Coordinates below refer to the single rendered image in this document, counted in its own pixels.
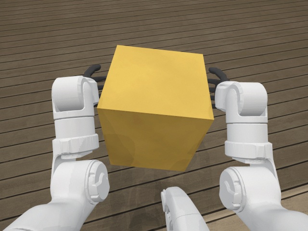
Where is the robot right forearm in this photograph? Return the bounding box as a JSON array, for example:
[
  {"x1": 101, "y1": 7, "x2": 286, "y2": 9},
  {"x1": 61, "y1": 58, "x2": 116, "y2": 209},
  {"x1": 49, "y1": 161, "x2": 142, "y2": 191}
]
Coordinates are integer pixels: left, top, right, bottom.
[{"x1": 215, "y1": 81, "x2": 281, "y2": 193}]

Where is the robot right hand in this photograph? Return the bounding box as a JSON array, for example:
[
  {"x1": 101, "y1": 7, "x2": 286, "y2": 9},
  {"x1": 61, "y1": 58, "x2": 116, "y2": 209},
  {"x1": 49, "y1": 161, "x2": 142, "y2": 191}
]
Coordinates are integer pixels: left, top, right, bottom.
[{"x1": 207, "y1": 67, "x2": 230, "y2": 109}]

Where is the carton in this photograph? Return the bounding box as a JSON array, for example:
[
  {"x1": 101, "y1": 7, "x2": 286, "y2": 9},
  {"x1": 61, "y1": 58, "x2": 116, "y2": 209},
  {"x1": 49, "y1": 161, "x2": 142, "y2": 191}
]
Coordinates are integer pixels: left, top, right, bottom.
[{"x1": 97, "y1": 45, "x2": 214, "y2": 171}]

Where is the right robot upper arm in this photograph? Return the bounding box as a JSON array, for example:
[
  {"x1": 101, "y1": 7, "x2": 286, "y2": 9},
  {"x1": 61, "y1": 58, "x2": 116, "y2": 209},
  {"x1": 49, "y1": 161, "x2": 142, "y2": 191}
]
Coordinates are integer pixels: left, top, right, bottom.
[{"x1": 219, "y1": 166, "x2": 308, "y2": 231}]

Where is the left robot upper arm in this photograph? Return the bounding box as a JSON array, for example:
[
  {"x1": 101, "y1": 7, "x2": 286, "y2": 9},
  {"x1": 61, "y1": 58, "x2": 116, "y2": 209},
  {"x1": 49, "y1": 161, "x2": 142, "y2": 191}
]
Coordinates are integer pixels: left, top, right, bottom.
[{"x1": 3, "y1": 159, "x2": 110, "y2": 231}]

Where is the robot left hand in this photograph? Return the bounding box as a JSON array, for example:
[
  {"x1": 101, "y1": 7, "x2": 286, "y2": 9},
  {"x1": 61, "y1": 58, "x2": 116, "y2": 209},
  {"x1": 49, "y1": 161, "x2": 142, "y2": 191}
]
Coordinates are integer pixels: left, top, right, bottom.
[{"x1": 83, "y1": 64, "x2": 107, "y2": 107}]

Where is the robot left forearm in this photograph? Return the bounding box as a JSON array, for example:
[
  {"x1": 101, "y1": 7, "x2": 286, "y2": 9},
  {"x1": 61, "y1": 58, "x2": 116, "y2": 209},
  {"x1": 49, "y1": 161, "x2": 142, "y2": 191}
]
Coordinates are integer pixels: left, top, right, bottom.
[{"x1": 50, "y1": 76, "x2": 99, "y2": 191}]

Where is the right robot thigh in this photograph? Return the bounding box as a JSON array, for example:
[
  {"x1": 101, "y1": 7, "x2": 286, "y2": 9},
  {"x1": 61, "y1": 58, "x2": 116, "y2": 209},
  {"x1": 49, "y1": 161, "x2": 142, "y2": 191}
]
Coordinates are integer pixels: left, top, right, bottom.
[{"x1": 161, "y1": 187, "x2": 210, "y2": 231}]

